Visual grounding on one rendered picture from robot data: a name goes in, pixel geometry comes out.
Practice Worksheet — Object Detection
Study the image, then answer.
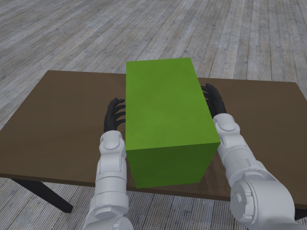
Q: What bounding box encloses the robot right hand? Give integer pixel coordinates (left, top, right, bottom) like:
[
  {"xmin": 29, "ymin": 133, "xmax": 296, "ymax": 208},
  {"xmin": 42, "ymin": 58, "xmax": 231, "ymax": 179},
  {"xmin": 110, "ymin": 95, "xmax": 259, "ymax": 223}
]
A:
[{"xmin": 201, "ymin": 83, "xmax": 227, "ymax": 119}]

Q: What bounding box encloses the robot left forearm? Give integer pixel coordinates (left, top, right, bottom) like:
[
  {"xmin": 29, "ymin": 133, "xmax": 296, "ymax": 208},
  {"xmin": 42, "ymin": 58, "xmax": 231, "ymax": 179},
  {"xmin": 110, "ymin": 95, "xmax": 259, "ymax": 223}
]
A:
[{"xmin": 83, "ymin": 130, "xmax": 129, "ymax": 229}]

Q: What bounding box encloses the left robot upper arm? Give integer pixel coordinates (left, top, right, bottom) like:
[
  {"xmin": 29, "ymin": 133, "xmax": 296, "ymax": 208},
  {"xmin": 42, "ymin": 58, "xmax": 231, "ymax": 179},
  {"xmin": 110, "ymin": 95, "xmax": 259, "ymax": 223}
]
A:
[{"xmin": 83, "ymin": 215, "xmax": 134, "ymax": 230}]

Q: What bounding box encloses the robot right forearm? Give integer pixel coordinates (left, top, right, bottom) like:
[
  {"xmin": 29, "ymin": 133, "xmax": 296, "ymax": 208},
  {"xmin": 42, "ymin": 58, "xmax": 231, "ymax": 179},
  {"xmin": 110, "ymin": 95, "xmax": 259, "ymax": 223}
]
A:
[{"xmin": 213, "ymin": 113, "xmax": 295, "ymax": 210}]

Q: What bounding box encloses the carton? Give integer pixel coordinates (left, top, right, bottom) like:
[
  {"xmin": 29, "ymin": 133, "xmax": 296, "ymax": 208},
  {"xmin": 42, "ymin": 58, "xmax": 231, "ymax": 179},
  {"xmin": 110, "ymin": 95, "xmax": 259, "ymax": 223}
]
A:
[{"xmin": 125, "ymin": 57, "xmax": 221, "ymax": 188}]

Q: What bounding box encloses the right robot upper arm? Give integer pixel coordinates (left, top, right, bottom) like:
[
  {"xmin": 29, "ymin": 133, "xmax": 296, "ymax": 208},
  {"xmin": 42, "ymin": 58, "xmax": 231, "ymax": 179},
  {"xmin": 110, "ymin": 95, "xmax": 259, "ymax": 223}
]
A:
[{"xmin": 230, "ymin": 178, "xmax": 307, "ymax": 230}]

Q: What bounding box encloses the table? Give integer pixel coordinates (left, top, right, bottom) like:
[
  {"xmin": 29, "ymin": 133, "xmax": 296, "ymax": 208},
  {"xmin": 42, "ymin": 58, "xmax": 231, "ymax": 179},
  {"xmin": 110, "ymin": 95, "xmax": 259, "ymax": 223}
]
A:
[{"xmin": 0, "ymin": 70, "xmax": 307, "ymax": 230}]

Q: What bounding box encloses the robot left hand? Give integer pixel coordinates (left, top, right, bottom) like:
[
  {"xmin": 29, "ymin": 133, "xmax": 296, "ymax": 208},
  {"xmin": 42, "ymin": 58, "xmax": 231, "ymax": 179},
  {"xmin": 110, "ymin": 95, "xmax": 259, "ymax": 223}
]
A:
[{"xmin": 104, "ymin": 98, "xmax": 126, "ymax": 133}]

